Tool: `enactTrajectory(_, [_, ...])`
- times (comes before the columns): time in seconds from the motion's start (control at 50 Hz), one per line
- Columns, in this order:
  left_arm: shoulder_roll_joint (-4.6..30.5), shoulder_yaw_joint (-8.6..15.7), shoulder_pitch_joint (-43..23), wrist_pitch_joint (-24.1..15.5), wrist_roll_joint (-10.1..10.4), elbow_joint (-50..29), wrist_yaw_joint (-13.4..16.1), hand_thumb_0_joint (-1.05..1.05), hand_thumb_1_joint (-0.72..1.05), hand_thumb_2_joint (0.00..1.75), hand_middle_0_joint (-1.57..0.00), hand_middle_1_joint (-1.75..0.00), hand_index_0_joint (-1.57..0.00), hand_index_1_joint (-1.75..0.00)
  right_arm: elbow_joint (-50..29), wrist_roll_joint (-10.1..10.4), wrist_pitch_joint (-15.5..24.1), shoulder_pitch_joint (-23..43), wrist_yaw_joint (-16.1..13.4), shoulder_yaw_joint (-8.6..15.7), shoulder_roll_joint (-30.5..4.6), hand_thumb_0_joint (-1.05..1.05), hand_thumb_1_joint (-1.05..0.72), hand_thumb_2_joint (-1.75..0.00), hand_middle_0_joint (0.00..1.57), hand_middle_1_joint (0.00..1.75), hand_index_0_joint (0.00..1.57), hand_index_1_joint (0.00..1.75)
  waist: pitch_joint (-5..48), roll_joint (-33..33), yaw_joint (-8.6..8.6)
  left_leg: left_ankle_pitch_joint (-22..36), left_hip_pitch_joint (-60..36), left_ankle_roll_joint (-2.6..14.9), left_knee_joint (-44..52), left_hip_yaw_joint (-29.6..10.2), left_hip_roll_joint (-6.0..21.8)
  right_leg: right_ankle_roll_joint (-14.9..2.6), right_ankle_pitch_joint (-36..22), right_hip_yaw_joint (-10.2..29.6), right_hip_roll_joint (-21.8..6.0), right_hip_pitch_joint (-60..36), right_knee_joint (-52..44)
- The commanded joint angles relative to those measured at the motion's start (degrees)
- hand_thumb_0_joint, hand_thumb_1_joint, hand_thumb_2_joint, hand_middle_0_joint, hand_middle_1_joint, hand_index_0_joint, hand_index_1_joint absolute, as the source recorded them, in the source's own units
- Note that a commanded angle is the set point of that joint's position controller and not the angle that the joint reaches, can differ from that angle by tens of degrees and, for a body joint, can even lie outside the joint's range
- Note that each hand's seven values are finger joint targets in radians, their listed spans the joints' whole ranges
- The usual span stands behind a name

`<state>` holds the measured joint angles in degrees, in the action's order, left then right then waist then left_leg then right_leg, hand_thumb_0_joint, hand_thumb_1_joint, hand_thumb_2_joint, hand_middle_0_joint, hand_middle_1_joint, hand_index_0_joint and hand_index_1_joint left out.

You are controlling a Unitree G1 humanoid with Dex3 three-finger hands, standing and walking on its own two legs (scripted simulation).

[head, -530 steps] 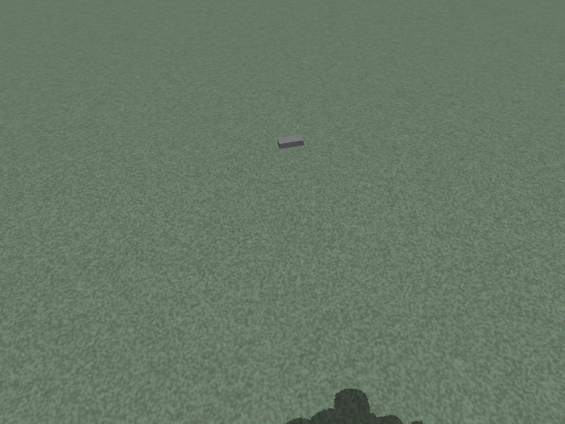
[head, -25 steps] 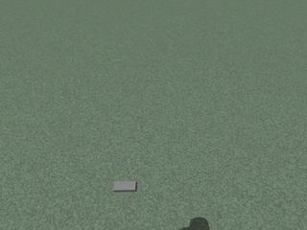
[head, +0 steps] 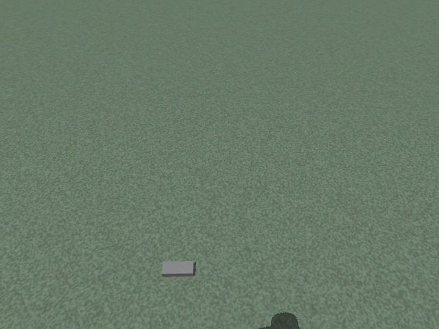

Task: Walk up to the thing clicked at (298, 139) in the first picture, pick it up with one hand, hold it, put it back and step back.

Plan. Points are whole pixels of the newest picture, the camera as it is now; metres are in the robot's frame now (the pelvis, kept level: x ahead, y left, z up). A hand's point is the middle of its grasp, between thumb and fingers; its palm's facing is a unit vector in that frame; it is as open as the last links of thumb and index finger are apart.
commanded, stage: stand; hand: left
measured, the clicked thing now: (178, 268) +0.51 +0.19 -0.77
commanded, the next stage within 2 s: walk up in 0.74 s
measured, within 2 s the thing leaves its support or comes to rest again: neither
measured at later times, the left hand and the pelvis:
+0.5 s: hand out of the picture +0.06 +0.25 -0.16, palm faces -0.03 -0.94 -0.34, open 7.4 cm; pelvis +0.00 +0.00 +0.00, yaw +0 degrees
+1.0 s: hand out of the picture +0.09 +0.24 -0.15, palm faces -0.05 -0.92 -0.39, open 7.4 cm; pelvis +0.03 -0.04 -0.01, yaw -2 degrees
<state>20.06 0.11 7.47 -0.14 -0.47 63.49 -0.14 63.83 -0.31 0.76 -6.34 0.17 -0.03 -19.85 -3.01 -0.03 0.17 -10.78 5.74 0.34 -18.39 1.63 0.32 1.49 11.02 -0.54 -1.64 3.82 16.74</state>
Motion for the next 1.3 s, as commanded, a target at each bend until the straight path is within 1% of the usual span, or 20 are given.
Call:
enactTrajectory(0.0, [11.7, 2.2, -1.6, -1.4, -0.2, -2.9, 0.7, 0.00, 0.90, 0.90, -0.20, -0.30, -0.20, -0.30, -3.3, -0.2, 1.2, 1.6, -0.7, 2.4, -12.5, 0.00, -0.90, -0.90, 0.20, 0.30, 0.20, 0.30, 4.0, -0.7, -0.10, 12.0, -1.2, 0.96, 2.4, -5.7, 7.5, -2.38, -9.8, 4.4, -6.6, 0.7, -1.7])
enactTrajectory(0.7, [12.0, 1.9, -1.2, -1.5, -0.3, -3.1, 0.7, 0.00, 0.90, 0.90, -0.20, -0.30, -0.20, -0.30, -3.2, -0.3, 1.3, 1.4, -0.6, 2.4, -12.5, 0.00, -0.90, -0.90, 0.20, 0.30, 0.20, 0.30, 4.2, -0.5, -0.11, 11.2, -1.4, 1.01, 2.4, -5.8, 7.5, -2.21, -9.3, 4.5, -6.4, 1.6, -1.5])
enactTrajectory(0.72, [15.0, 4.5, 0.4, -1.5, -0.8, -5.1, -0.5, 0.00, 0.90, 0.90, -0.20, -0.30, -0.20, -0.30, -5.1, -0.7, 1.8, -2.9, 0.1, 4.8, -15.7, 0.00, -0.90, -0.90, 0.20, 0.30, 0.20, 0.30, 8.4, 1.0, -0.86, -13.1, -5.2, 4.20, 0.9, -6.0, 5.2, -4.28, 12.4, 1.5, -1.3, 2.7, 4.3])
enactTrajectory(0.74, [14.5, 4.8, -0.9, -1.1, -1.5, -5.3, -0.9, 0.00, 0.90, 0.90, -0.20, -0.30, -0.20, -0.30, -4.2, -1.3, 1.9, -6.3, 0.2, 5.9, -17.2, 0.00, -0.90, -0.90, 0.20, 0.30, 0.20, 0.30, 4.9, -1.8, -2.54, -25.5, -6.2, 6.46, 4.1, -11.1, 8.9, -4.49, 19.6, -0.1, -0.3, 11.0, 9.5])
enactTrajectory(0.76, [13.1, 4.8, -2.1, -0.7, -1.7, -6.0, -1.3, 0.00, 0.90, 0.90, -0.20, -0.30, -0.20, -0.30, -4.0, -1.4, 1.7, -8.1, 0.2, 6.8, -19.0, 0.00, -0.90, -0.90, 0.20, 0.30, 0.20, 0.30, 0.8, -6.1, -3.85, -31.9, -7.8, 9.20, 9.1, -18.2, 14.3, -3.71, 19.1, -2.6, 1.5, 19.6, 17.9])
enactTrajectory(0.78, [13.8, 5.4, -3.1, -0.3, -2.1, -7.3, -1.6, 0.00, 0.90, 0.90, -0.20, -0.30, -0.20, -0.30, -4.9, -1.5, 1.9, -8.5, 0.2, 7.7, -20.3, 0.00, -0.90, -0.90, 0.20, 0.30, 0.20, 0.30, -3.4, -6.8, -4.64, -32.7, -4.4, 13.19, 13.0, -24.7, 20.5, -3.09, 20.4, 0.6, -0.1, 25.5, 27.6])
enactTrajectory(0.8, [14.1, 5.7, -1.8, -0.2, -1.8, -8.2, -1.8, 0.00, 0.90, 0.90, -0.20, -0.30, -0.20, -0.30, -6.2, -1.7, 2.3, -7.0, 0.1, 8.2, -20.9, 0.00, -0.90, -0.90, 0.20, 0.30, 0.20, 0.30, -5.9, -5.6, -3.27, -31.1, -1.8, 14.83, 13.8, -26.0, 22.4, -3.33, 19.0, 4.1, -1.7, 27.5, 31.4])
enactTrajectory(0.84, [13.8, 5.9, -0.9, -0.7, -1.3, -9.0, -2.4, 0.00, 0.90, 0.90, -0.20, -0.30, -0.20, -0.30, -7.8, -1.9, 3.1, -5.7, 0.1, 7.7, -19.0, 0.00, -0.90, -0.90, 0.20, 0.30, 0.20, 0.30, -6.9, -5.5, -1.70, -23.7, -1.5, 13.46, 12.0, -21.2, 19.6, -3.88, 16.8, 6.0, -3.6, 27.1, 29.7])
enactTrajectory(0.88, [12.9, 5.9, 1.0, -1.1, -0.9, -9.8, -3.3, 0.00, 0.90, 0.90, -0.20, -0.30, -0.20, -0.30, -9.9, -2.3, 3.3, -3.7, 0.4, 7.9, -17.9, 0.00, -0.90, -0.90, 0.20, 0.30, 0.20, 0.30, -5.0, -8.5, -0.78, -16.5, -3.3, 12.09, 9.6, -15.3, 17.3, -3.62, 15.8, 4.4, -4.5, 24.5, 24.1])
enactTrajectory(0.92, [12.6, 6.3, 3.3, -1.5, -1.3, -10.0, -3.7, 0.00, 0.90, 0.90, -0.20, -0.30, -0.20, -0.30, -11.7, -2.5, 3.1, -2.5, 0.9, 7.9, -17.4, 0.00, -0.90, -0.90, 0.20, 0.30, 0.20, 0.30, -2.5, -10.4, 0.04, -9.9, -0.8, 10.99, 5.7, -10.2, 14.5, -3.04, 12.1, 1.4, -3.3, 16.9, 18.9])
enactTrajectory(0.96, [11.9, 6.6, 9.4, -2.0, -1.5, -7.9, -2.9, 0.00, 0.90, 0.90, -0.20, -0.30, -0.20, -0.30, -13.4, -2.0, 2.2, 0.0, 1.1, 7.4, -15.7, 0.00, -0.90, -0.90, 0.20, 0.30, 0.20, 0.30, -0.1, -8.5, 3.64, -3.0, 6.9, 8.15, -3.1, -3.6, 10.7, -2.34, 1.5, -2.6, -0.4, 2.9, 10.7])
enactTrajectory(0.98, [12.8, 7.0, 14.0, -2.3, -1.4, -5.9, -2.0, 0.00, 0.90, 0.90, -0.20, -0.30, -0.20, -0.30, -14.0, -1.6, 1.5, 0.1, 1.0, 6.6, -13.0, 0.00, -0.90, -0.90, 0.20, 0.30, 0.20, 0.30, 2.0, -3.2, 5.21, -3.1, 11.2, 5.94, -11.2, -0.5, 7.3, -1.27, -2.2, -3.6, 2.1, -4.5, 9.0])
enactTrajectory(1.0, [15.7, 8.0, 17.4, -2.4, -1.6, -4.9, -1.1, 0.00, 0.90, 0.90, -0.20, -0.30, -0.20, -0.30, -14.2, -1.1, 0.8, -2.6, 0.8, 5.1, -8.9, 0.00, -0.90, -0.90, 0.20, 0.30, 0.20, 0.30, 2.2, 8.3, 6.11, -13.3, 17.9, 3.60, -22.2, 2.2, 3.0, -0.52, -0.7, 2.2, -0.7, -9.2, 5.3])
enactTrajectory(1.02, [20.4, 9.2, 18.6, -2.7, -1.9, -6.2, -0.1, 0.00, 0.90, 0.90, -0.20, -0.30, -0.20, -0.30, -15.1, -0.8, 0.0, -4.7, 0.5, 3.9, -6.2, 0.00, -0.90, -0.90, 0.20, 0.30, 0.20, 0.30, 1.1, 19.0, 6.61, -26.4, 25.0, 1.52, -34.5, -0.4, -3.6, -2.72, 9.6, 20.3, -11.6, -6.7, -3.4])
enactTrajectory(1.04, [22.6, 8.9, 12.1, -2.7, -2.2, -9.3, 0.1, 0.00, 0.90, 0.90, -0.20, -0.30, -0.20, -0.30, -13.6, -0.4, -1.3, -8.1, 0.1, 5.4, -10.7, 0.00, -0.90, -0.90, 0.20, 0.30, 0.20, 0.30, 0.5, 11.4, 3.57, -23.6, 21.3, 1.02, -40.5, -7.5, -2.7, -7.50, 26.9, 33.0, -19.2, 3.2, -10.5])
enactTrajectory(1.06, [23.2, 8.7, 7.5, -2.5, -2.1, -11.7, 0.0, 0.00, 0.90, 0.90, -0.20, -0.30, -0.20, -0.30, -12.7, -0.4, -1.4, -9.8, 0.0, 6.5, -14.4, 0.00, -0.90, -0.90, 0.20, 0.30, 0.20, 0.30, -3.3, 8.7, 1.60, -22.3, 19.6, 1.06, -42.8, -8.2, -0.5, -13.32, 29.2, 34.3, -20.4, 8.5, -9.5])
enactTrajectory(1.08, [21.1, 8.1, 5.7, -2.8, -1.6, -12.7, 0.1, 0.00, 0.90, 0.90, -0.20, -0.30, -0.20, -0.30, -11.9, -0.2, -1.2, -9.9, 0.1, 6.5, -15.3, 0.00, -0.90, -0.90, 0.20, 0.30, 0.20, 0.30, -5.6, 6.3, 0.90, -19.8, 21.4, 1.21, -45.1, -9.8, 1.0, -14.72, 21.7, 29.5, -19.0, 9.1, -7.6])
enactTrajectory(1.14, [16.3, 6.8, 4.9, -3.9, -0.4, -13.5, 0.7, 0.00, 0.90, 0.90, -0.20, -0.30, -0.20, -0.30, -10.2, 0.1, -1.3, -13.9, 0.2, 5.8, -13.4, 0.00, -0.90, -0.90, 0.20, 0.30, 0.20, 0.30, -2.7, 4.4, -0.82, -13.8, 19.8, 0.78, -41.2, -11.9, 2.3, -11.09, -0.2, 14.2, -13.6, 6.7, -2.8])
enactTrajectory(1.2, [15.9, 6.3, 7.6, -4.4, -0.7, -14.0, 1.5, 0.00, 0.90, 0.90, -0.20, -0.30, -0.20, -0.30, -11.8, -0.5, -2.1, -12.1, 0.4, 5.5, -12.3, 0.00, -0.90, -0.90, 0.20, 0.30, 0.20, 0.30, -0.7, 3.5, 0.59, -13.7, 17.8, -0.50, -35.5, -11.5, 2.0, -12.76, -17.3, 9.3, -14.0, 5.2, 1.2])
enactTrajectory(1.28, [17.0, 6.7, 7.2, -4.1, -0.7, -15.5, 2.0, 0.00, 0.90, 0.90, -0.20, -0.30, -0.20, -0.30, -13.9, -0.9, -2.2, -9.1, 0.3, 5.5, -11.9, 0.00, -0.90, -0.90, 0.20, 0.30, 0.20, 0.30, 1.5, 7.7, 1.12, -12.1, 16.5, -0.40, -26.8, -8.1, 3.5, -14.47, -34.5, 7.5, -16.8, 2.2, 7.2])
